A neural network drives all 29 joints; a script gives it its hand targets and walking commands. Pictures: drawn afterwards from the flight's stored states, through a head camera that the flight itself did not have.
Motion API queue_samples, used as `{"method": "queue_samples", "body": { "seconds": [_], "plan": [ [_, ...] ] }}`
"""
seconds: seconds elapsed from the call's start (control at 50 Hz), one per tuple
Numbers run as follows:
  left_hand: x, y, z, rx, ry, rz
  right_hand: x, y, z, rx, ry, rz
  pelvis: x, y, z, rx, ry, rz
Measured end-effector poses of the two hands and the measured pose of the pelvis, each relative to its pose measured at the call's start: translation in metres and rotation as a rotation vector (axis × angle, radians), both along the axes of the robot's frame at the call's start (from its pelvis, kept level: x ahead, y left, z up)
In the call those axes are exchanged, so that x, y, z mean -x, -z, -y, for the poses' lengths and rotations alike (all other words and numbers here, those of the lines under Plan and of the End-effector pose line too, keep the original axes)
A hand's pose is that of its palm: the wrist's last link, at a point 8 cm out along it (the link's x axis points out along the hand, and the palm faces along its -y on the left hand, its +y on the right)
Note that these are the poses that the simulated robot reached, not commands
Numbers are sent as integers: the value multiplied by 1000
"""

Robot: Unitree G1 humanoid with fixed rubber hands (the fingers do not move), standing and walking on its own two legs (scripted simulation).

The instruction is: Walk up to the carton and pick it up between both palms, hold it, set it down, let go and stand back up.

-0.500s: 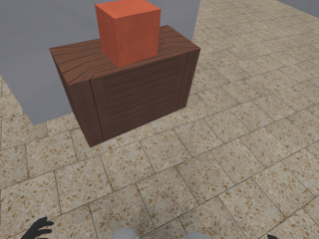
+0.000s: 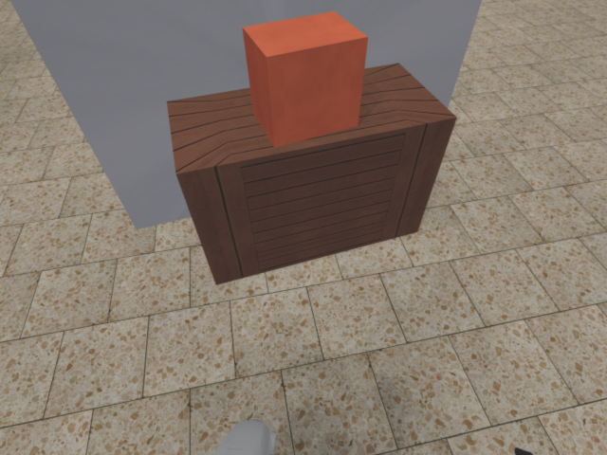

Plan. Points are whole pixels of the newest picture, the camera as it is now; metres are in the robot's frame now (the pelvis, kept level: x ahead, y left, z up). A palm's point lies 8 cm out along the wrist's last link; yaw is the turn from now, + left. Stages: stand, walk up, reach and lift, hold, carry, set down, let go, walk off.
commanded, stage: walk up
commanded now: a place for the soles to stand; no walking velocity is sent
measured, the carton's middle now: (304, 79) +1.10 +0.04 -0.06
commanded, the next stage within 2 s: none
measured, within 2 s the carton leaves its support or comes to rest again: neither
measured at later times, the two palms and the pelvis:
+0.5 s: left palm out of the picture +0.13 +0.28 -0.10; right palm (553, 406) +0.22 -0.34 -0.09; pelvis +0.09 -0.05 -0.01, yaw +10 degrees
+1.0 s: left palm (136, 444) +0.16 +0.25 -0.12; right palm (520, 325) +0.35 -0.35 -0.11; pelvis +0.20 -0.06 -0.03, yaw +17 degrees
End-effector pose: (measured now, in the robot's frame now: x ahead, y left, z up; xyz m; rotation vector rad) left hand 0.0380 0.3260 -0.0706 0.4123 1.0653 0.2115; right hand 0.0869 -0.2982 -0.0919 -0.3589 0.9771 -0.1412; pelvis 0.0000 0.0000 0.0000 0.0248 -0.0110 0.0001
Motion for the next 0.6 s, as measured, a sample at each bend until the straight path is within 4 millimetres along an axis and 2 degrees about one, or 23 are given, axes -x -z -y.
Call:
{"method": "queue_samples", "body": {
  "seconds": [0.1, 0.22, 0.26, 0.32, 0.4, 0.46, 0.54, 0.6],
  "plan": [
    [7, -1, 8, -9, -59, -42, -24, 3, 8, -2, -42, -42, -16, -1, 12, 2, -42, -14],
    [1, 17, 14, 20, -126, -66, -64, 3, 11, 28, -95, -54, -42, 7, 18, 27, -97, -13],
    [-9, 28, 15, 30, -134, -58, -78, 6, 11, 39, -107, -31, -52, 14, 17, 24, -105, 5],
    [-35, 37, 19, 41, -116, -23, -85, 13, 14, 56, -102, -9, -60, 22, 17, 13, -108, 70],
    [-72, 33, 28, 55, -115, 65, -99, 6, 25, 76, -107, 0, -73, 19, 27, 16, -128, 106],
    [-89, 28, 38, 66, -126, 104, -117, 0, 34, 81, -135, 13, -82, 16, 38, 18, -152, 112],
    [-89, 25, 58, 63, -160, 95, -143, -1, 51, 67, -162, 28, -99, 15, 60, 14, -172, 87],
    [-75, 31, 75, 41, -202, 66, -167, 10, 68, 58, -185, 35, -114, 24, 80, 6, -192, 45]
  ]
}}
